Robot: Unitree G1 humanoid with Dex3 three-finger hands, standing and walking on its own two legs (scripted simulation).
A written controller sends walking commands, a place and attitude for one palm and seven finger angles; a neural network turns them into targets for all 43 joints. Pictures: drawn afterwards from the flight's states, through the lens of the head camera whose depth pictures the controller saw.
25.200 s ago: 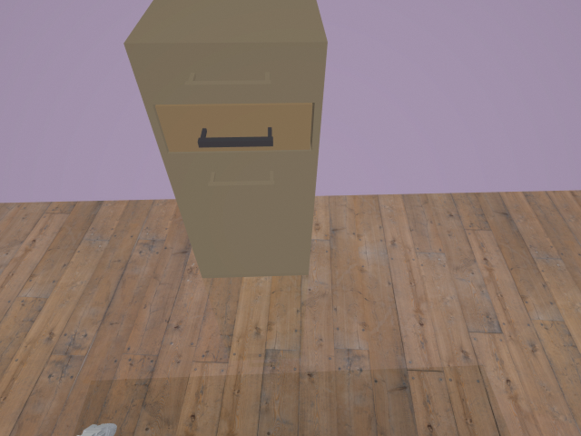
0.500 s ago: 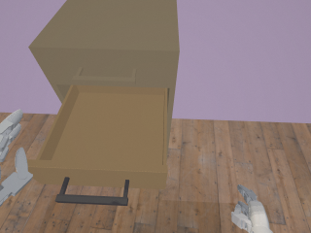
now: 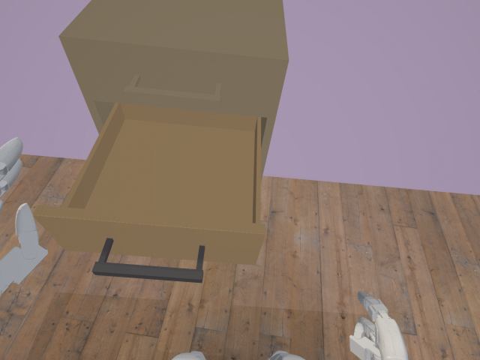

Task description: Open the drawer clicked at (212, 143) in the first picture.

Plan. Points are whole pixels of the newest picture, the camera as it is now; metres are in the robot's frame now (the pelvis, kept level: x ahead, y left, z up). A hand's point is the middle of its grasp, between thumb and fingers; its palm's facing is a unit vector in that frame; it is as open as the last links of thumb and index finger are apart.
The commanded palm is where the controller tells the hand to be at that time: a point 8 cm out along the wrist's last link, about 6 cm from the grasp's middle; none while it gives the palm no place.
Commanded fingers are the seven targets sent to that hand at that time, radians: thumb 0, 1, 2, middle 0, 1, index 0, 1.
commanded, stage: step back with the hand held close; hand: left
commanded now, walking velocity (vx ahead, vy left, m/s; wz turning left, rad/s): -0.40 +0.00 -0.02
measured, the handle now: (152, 260) +0.28 +0.17 -0.04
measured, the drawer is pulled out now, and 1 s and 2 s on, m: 0.30 0.30 0.30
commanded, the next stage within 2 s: stop stepping back and stand still in 0.52 s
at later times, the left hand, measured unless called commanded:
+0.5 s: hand (68, 354) +0.11 +0.17 +0.18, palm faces +0.22 -0.83 -0.51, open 7.4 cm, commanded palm +0.05 +0.22 +0.19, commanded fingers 0.00 0.90 0.90 -0.20 -0.30 -0.20 -0.30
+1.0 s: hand out of the picture -0.03 +0.14 +0.17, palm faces +0.38 -0.82 -0.43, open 7.4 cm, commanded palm -0.09 +0.18 +0.19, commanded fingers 0.00 0.90 0.90 -0.20 -0.30 -0.20 -0.30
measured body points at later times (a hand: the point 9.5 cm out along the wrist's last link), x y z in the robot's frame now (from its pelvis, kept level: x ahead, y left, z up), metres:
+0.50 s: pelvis -0.09 -0.05 +0.02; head -0.04 -0.04 +0.46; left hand +0.09 +0.21 +0.20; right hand +0.09 -0.30 -0.06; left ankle -0.09 +0.05 -0.70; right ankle -0.16 -0.16 -0.72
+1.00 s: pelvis -0.21 -0.10 +0.01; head -0.22 -0.10 +0.46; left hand -0.06 +0.18 +0.19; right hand -0.08 -0.36 -0.07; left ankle -0.25 +0.03 -0.72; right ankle -0.14 -0.21 -0.72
